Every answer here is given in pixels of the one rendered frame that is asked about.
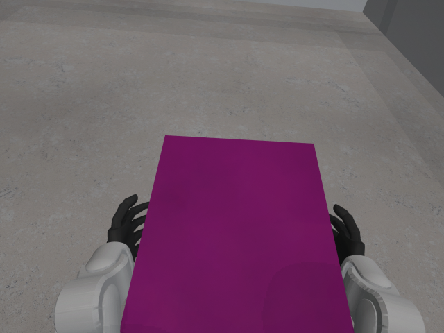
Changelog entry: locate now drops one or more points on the left robot forearm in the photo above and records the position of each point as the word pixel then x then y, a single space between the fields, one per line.
pixel 92 302

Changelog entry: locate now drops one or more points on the carton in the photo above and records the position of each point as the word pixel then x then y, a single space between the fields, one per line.
pixel 237 239

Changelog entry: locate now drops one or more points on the robot left hand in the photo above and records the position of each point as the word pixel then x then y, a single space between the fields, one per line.
pixel 123 224

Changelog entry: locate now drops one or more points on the right robot forearm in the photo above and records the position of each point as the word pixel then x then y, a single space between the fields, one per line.
pixel 374 302

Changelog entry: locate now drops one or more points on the robot right hand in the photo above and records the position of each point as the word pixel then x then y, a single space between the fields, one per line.
pixel 347 237

